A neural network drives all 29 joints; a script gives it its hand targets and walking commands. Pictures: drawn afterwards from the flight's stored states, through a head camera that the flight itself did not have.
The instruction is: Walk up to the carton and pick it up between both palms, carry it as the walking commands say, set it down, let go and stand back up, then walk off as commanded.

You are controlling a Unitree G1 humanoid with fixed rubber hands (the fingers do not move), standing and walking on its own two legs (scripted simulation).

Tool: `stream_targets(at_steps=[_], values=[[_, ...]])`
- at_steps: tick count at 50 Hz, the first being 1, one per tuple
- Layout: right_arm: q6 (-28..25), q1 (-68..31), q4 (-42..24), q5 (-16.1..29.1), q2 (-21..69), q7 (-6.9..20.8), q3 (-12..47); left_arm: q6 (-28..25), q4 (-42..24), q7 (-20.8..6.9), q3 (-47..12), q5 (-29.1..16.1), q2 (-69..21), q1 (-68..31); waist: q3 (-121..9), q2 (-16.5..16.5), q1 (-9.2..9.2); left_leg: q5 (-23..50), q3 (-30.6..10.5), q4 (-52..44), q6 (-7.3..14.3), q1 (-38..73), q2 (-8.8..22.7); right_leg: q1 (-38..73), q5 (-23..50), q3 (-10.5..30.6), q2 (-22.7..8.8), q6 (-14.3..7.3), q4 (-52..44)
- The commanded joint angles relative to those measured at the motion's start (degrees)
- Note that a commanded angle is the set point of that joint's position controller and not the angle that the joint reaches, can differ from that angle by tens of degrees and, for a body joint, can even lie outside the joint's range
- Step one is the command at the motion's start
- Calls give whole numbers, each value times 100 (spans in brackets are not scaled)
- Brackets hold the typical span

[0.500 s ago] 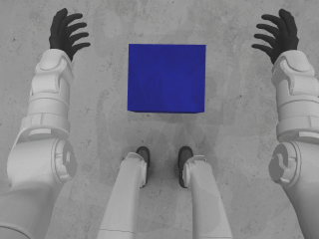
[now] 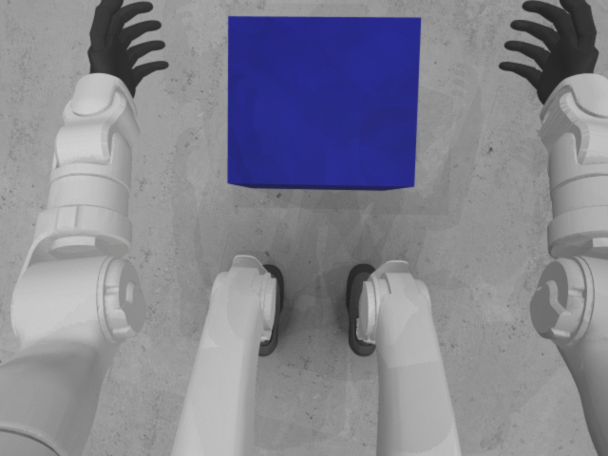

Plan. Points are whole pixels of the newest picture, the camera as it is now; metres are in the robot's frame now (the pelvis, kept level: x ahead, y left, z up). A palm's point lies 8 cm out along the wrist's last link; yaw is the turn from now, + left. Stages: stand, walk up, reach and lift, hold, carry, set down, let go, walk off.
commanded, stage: reach and lift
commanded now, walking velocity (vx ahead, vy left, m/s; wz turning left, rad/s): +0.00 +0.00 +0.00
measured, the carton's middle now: (320, 119) +0.53 +0.00 -0.41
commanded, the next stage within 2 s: none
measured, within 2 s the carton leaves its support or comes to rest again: neither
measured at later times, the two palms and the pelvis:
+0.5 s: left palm (170, 112) +0.50 +0.23 -0.26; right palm (484, 115) +0.51 -0.24 -0.26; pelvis -0.02 -0.01 -0.11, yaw +1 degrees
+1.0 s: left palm (195, 125) +0.50 +0.22 -0.35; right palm (454, 128) +0.51 -0.23 -0.35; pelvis -0.02 +0.00 -0.18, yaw +1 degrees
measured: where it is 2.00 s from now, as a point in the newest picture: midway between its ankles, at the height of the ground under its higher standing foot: (313, 325)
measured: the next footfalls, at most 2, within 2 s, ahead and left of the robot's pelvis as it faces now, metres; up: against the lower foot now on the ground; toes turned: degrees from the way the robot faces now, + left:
none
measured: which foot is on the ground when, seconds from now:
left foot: down 0.00-1.00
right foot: down 0.00-1.00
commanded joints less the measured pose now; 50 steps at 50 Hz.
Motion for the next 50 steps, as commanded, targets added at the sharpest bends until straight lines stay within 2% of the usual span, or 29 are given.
stream_targets(at_steps=[1, 12, 20, 38, 41, 45, 50], values=[[-61, -1419, -640, 85, -1042, -66, -27, -77, -644, 49, 15, -115, 944, -1373, -6219, -63, 34, 1839, 90, -338, -292, 3069, -42, 3251, 1577, -122, 75, 90, -251], [-135, -1732, -457, 179, -981, -283, 148, -203, -277, 108, -41, -265, 1095, -1664, -5664, -197, 62, 1315, 156, 614, -237, 1934, 37, 2853, 1329, -41, -18, 115, 688], [-276, -2004, -278, 275, -944, -445, 320, -368, 5, 162, -154, -398, 1206, -1926, -5298, -227, 56, 1139, 141, 1250, -209, 1535, 94, 2742, 1237, 27, -115, 126, 1305], [-626, -2471, 310, 636, -1089, -652, 665, -722, 649, 429, -710, -858, 1300, -2538, -4844, -47, -37, 1375, -31, 2393, -237, 1553, 176, 1986, 1344, 53, -287, 146, 2439], [-664, -2572, 430, 738, -1123, -667, 748, -761, 778, 463, -855, -971, 1330, -2692, -4733, -26, -52, 1356, -54, 2515, -232, 1543, 190, 1846, 1306, 44, -312, 140, 2580], [-671, -2709, 285, 862, -1224, -712, 817, -757, 634, 537, -1008, -1095, 1355, -2847, -5159, 27, -115, 1445, -42, 2602, -219, 1893, 187, 2003, 1362, -1, -316, 105, 2669], [-656, -2539, 503, 879, -1156, -718, 850, -745, 793, 571, -1071, -1118, 1257, -2769, -4770, 55, -136, 1331, -49, 2597, -216, 1694, 168, 1828, 1253, 2, -303, 88, 2674]])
